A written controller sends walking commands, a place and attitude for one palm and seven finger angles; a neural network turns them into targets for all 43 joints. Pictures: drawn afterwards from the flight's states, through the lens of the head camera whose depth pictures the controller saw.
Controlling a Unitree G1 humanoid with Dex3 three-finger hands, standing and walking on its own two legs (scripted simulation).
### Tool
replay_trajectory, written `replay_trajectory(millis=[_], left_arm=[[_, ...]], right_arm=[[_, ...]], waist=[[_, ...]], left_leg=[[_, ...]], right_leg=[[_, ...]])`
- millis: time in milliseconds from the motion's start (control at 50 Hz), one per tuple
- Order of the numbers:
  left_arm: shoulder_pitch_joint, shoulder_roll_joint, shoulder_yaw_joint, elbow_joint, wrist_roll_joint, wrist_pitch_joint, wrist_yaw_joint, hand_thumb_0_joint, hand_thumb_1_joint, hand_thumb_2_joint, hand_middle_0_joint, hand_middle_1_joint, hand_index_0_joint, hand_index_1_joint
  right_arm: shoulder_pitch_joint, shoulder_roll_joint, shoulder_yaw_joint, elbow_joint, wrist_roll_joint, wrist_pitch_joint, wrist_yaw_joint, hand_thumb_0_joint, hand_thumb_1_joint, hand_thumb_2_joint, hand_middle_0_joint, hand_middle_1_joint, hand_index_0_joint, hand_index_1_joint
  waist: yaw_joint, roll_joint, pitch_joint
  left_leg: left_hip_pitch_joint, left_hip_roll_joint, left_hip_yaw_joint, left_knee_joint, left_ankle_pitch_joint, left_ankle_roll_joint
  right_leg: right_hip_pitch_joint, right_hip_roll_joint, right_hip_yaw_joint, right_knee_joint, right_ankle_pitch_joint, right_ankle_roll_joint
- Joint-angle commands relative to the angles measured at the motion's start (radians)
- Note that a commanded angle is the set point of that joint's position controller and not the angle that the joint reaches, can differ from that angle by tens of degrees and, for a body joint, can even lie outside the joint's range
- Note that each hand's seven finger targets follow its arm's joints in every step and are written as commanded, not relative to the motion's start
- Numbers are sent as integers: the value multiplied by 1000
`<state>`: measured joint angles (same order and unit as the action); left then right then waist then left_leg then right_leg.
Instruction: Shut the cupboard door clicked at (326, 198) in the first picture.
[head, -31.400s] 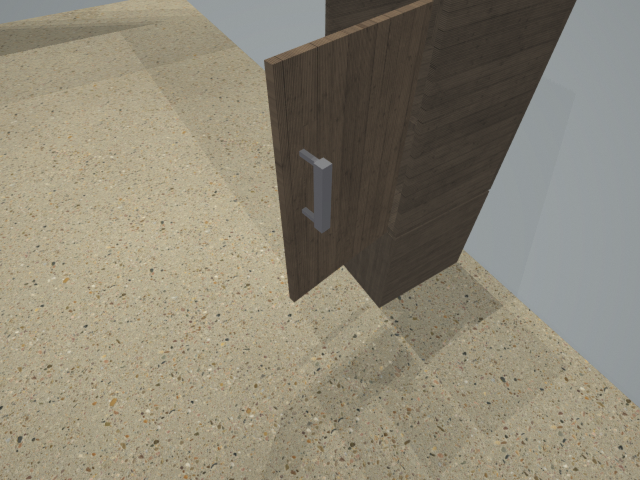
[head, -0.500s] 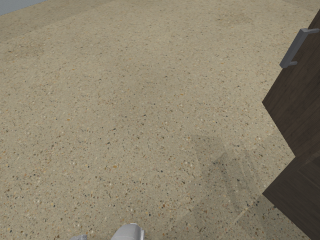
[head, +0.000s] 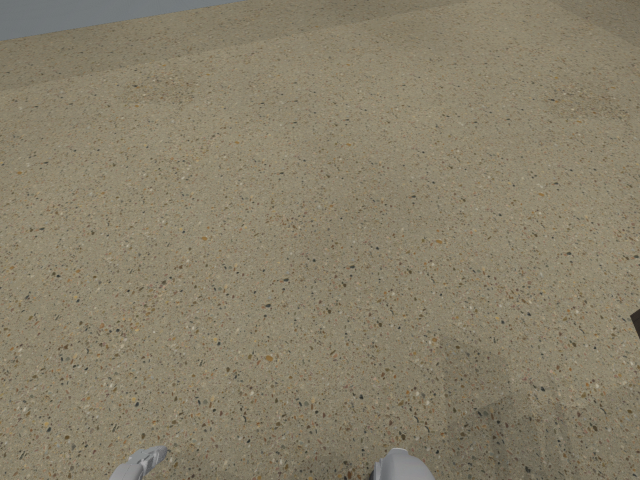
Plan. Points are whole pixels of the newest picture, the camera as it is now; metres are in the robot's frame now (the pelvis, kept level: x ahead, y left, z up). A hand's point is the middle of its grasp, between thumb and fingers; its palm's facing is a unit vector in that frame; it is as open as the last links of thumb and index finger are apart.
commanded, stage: walk to a spot facing it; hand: left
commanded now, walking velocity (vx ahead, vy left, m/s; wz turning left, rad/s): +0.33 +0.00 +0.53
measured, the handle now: out of the picture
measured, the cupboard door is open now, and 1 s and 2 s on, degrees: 61 61 61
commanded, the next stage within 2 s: turn to face it in 0.74 s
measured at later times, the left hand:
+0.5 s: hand out of the picture +0.09 +0.15 -0.17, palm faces +0.40 -0.90 -0.18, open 7.3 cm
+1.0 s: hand (150, 305) +0.40 +0.32 -0.15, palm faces +0.47 -0.86 -0.19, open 7.4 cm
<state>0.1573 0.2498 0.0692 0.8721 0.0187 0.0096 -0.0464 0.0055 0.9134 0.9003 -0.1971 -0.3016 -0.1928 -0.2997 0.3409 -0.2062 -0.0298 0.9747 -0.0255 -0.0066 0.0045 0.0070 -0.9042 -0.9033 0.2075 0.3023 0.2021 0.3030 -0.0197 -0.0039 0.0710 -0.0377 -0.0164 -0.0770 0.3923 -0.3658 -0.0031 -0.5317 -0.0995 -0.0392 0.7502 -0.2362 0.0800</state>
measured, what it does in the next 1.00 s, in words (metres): walks ahead, turning left: right foot, then left foot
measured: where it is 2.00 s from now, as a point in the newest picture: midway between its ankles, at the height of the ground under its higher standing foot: (278, 382)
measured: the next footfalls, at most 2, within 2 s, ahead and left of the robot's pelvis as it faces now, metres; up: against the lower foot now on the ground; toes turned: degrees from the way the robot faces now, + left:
right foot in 0.06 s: +0.16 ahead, -0.13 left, +0.00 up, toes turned -3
left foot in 0.56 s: +0.31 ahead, +0.14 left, +0.00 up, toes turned +28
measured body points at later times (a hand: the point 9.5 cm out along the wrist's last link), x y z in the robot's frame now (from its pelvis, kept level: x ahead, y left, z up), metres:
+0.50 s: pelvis +0.19 +0.00 +0.00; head +0.25 +0.03 +0.44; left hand +0.07 +0.20 -0.16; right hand +0.40 -0.19 -0.13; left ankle +0.26 +0.12 -0.71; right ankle +0.12 -0.13 -0.73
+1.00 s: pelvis +0.38 +0.10 +0.01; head +0.40 +0.13 +0.46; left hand +0.38 +0.37 -0.13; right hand +0.47 -0.11 -0.14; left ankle +0.28 +0.12 -0.73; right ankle +0.52 +0.01 -0.69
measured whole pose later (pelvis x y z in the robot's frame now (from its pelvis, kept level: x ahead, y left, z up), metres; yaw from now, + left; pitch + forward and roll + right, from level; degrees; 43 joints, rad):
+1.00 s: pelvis +0.38 +0.10 +0.01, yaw +29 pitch +0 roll +0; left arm 0.10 0.21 0.05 0.90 0.02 0.00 0.00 0.00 0.91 0.90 -0.20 -0.30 -0.19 -0.30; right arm 0.36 -0.14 -0.01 1.02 -0.02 -0.04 -0.03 0.01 -0.91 -0.90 0.21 0.30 0.20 0.30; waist -0.03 -0.03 0.06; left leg -0.05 -0.09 0.00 0.33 -0.29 0.09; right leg -0.54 -0.07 -0.02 0.82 -0.14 0.04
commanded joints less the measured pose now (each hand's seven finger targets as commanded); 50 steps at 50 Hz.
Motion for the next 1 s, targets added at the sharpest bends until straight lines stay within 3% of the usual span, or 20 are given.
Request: replay_trajectory(millis=[0, 20, 40, 60, 100, 140, 180, 300, 420, 460, 500, 520, 540, 560, 580, 620, 680, 820, 900, 980], left_arm=[[137, 106, 38, -37, 1, -45, 13, 0, 900, 900, -200, -300, -200, -300], [307, 177, 57, 10, 10, -61, 22, 0, 900, 900, -200, -300, -200, -300], [400, 291, 81, 27, 23, -67, 37, 0, 900, 900, -200, -300, -200, -300], [336, 271, 68, 11, 8, -58, 47, 0, 900, 900, -200, -300, -200, -300], [145, 174, 48, -30, 13, -59, 56, 0, 900, 900, -200, -300, -200, -300], [87, 83, 23, -33, 10, -75, 57, 0, 900, 900, -200, -300, -200, -300], [127, 65, 18, -8, 11, -87, 58, 0, 900, 900, -200, -300, -200, -300], [246, 47, 14, 58, 13, -103, 66, 0, 900, 900, -200, -300, -200, -300], [275, 93, 21, 79, 14, -94, 66, 0, 900, 900, -200, -300, -200, -300], [243, 129, 32, 70, 13, -92, 63, 0, 900, 900, -200, -300, -200, -300], [206, 161, 39, 59, 3, -85, 57, 0, 900, 900, -200, -300, -200, -300], [188, 139, 41, 36, -2, -81, 47, 0, 900, 900, -200, -300, -200, -300], [162, 79, 23, -21, -12, -75, 30, 0, 900, 900, -200, -300, -200, -300], [65, 110, 18, -69, -8, -66, 40, 0, 900, 900, -200, -300, -200, -300], [5, 105, 20, -97, -9, -65, 42, 0, 900, 900, -200, -300, -200, -300], [82, 59, 27, -31, 6, -55, 43, 0, 900, 900, -200, -300, -200, -300], [173, 41, 28, 11, 17, -29, 35, 0, 900, 900, -200, -300, -200, -300], [19, 38, 15, -36, 10, -17, 38, 0, 900, 900, -200, -300, -200, -300], [-16, -3, -18, -16, 4, -20, 47, 0, 900, 900, -200, -300, -200, -300], [-39, -8, -28, -11, 0, -22, 51, 0, 900, 900, -200, -300, -200, -300]], right_arm=[[-86, -210, -63, -79, 3, -31, -11, 0, -900, -900, 200, 300, 200, 300], [-85, -167, -57, -85, 12, -36, -4, 0, -900, -900, 200, 300, 200, 300], [-19, -78, -42, -108, 25, -39, -3, 0, -900, -900, 200, 300, 200, 300], [-36, -110, -51, -116, 13, -31, 0, 0, -900, -900, 200, 300, 200, 300], [-35, -105, -57, -83, 1, -27, 8, 0, -900, -900, 200, 300, 200, 300], [-62, -85, -54, -59, -3, -14, 22, 0, -900, -900, 200, 300, 200, 300], [-50, -49, -47, -48, 2, -2, 33, 0, -900, -900, 200, 300, 200, 300], [-182, -13, -35, -94, -2, 8, 45, 0, -900, -900, 200, 300, 200, 300], [-324, -26, -18, -158, -2, -7, 59, 0, -900, -900, 200, 300, 200, 300], [-258, -52, -26, -151, -2, -14, 52, 0, -900, -900, 200, 300, 200, 300], [-70, -115, -50, -111, -8, -18, 44, 0, -900, -900, 200, 300, 200, 300], [80, -210, -77, -80, -14, -21, 33, 0, -900, -900, 200, 300, 200, 300], [158, -338, -107, -68, -14, -30, 19, 0, -900, -900, 200, 300, 200, 300], [160, -350, -102, -54, 9, -20, 3, 0, -900, -900, 200, 300, 200, 300], [100, -324, -95, -76, 10, -16, -4, 0, -900, -900, 200, 300, 200, 300], [-66, -223, -61, -129, 4, -36, -17, 0, -900, -900, 200, 300, 200, 300], [-118, -164, -39, -128, 4, -53, -18, 0, -900, -900, 200, 300, 200, 300], [5, -131, -35, -60, 14, -55, -22, 0, -900, -900, 200, 300, 200, 300], [65, -84, -20, -5, 9, -60, -38, 0, -900, -900, 200, 300, 200, 300], [98, -88, -22, 36, -1, -49, -47, 0, -900, -900, 200, 300, 200, 300]], waist=[[99, 76, -26], [171, -99, -115], [184, -454, -240], [140, -376, -171], [54, -268, -65], [9, -134, -48], [1, -118, -65], [28, -107, -44], [53, -111, 5], [13, -109, -40], [-89, -69, -142], [-167, 80, -237], [-176, 338, -290], [-172, 190, -304], [-132, 18, -181], [-44, 91, -115], [24, 102, -93], [5, 65, -50], [0, 85, -65], [-13, 123, -29]], left_leg=[[-340, 161, -131, 39, 127, 136], [-457, 58, -51, 300, 47, 92], [-586, -90, 40, 695, -270, 46], [-622, -30, -23, 893, -244, 59], [-635, 61, -15, 1002, -34, 48], [-561, 110, 7, 960, 88, 24], [-562, 94, 41, 897, 128, 13], [-682, 109, 115, 676, 150, -8], [-608, 94, 190, 361, 114, 36], [-479, 49, 226, 314, 69, 68], [-141, -21, 247, 209, 127, 97], [114, 73, 67, 141, 128, 143], [290, 376, -447, 20, 298, 278], [299, 441, -564, -56, 346, 326], [147, 446, -508, -87, 250, 313], [-79, 321, -309, -99, 224, 209], [-180, 216, -157, -126, 297, 175], [-50, 199, -152, -148, 557, 168], [33, 187, -49, -80, 883, 144], [77, 224, 11, -16, 991, 126]], right_leg=[[443, 56, -26, -164, 46, -28], [667, -43, 85, -283, -103, -54], [769, -366, 518, -484, -337, -133], [617, -404, 652, -603, -524, -150], [423, -364, 508, -613, -535, -156], [317, -279, 183, -561, -196, -138], [359, -229, 24, -524, 47, -128], [551, -235, -137, -498, 445, -152], [621, -283, -201, -448, 557, -165], [619, -301, -226, -340, 708, -163], [476, -258, -293, -41, 691, -125], [268, -189, -289, 236, 392, -89], [-101, -1, -217, 571, -343, -23], [-199, 5, -33, 669, -351, -38], [-208, -42, -8, 671, -286, -41], [-123, -80, 42, 600, -150, -38], [-20, -56, 36, 474, -53, -22], [-134, -24, 36, 310, 72, 5], [-52, 18, 11, 122, 115, -28], [43, 65, -15, -52, 61, -79]])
